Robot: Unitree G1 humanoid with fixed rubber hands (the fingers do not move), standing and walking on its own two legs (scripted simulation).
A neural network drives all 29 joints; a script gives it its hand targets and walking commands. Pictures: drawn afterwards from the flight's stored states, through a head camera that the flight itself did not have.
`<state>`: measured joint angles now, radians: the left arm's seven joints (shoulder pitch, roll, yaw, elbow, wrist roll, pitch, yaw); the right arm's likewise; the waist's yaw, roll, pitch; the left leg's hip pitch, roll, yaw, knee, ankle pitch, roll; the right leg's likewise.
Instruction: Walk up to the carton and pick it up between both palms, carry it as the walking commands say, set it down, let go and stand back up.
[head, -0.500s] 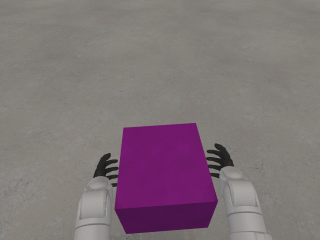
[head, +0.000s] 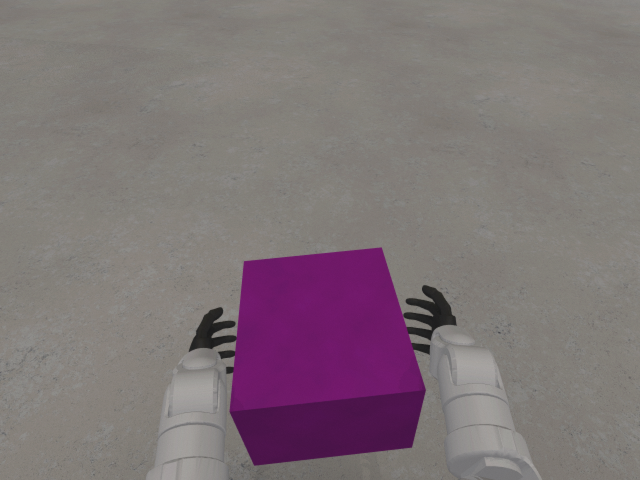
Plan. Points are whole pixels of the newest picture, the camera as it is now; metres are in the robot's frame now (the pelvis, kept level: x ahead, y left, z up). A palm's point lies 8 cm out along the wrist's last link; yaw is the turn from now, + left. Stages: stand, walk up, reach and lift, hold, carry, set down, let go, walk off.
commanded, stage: set down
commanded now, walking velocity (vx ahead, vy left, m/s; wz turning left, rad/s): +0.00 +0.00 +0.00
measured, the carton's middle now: (322, 348) +0.34 +0.00 -0.08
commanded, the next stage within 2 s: none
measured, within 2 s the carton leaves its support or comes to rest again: neither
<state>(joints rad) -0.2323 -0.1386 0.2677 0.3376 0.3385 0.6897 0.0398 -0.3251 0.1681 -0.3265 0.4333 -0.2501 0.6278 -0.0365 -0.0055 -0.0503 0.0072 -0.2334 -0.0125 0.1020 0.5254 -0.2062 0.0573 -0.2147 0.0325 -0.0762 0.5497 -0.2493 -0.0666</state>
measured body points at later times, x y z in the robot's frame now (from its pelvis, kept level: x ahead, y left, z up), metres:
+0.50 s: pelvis +0.00 -0.02 -0.02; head +0.12 -0.02 +0.41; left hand +0.35 +0.15 -0.08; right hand +0.34 -0.17 -0.08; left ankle +0.06 +0.09 -0.73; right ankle +0.04 -0.07 -0.73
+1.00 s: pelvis -0.03 -0.01 -0.09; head +0.15 -0.03 +0.32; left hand +0.37 +0.15 -0.15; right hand +0.36 -0.17 -0.16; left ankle +0.06 +0.10 -0.73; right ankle +0.04 -0.07 -0.73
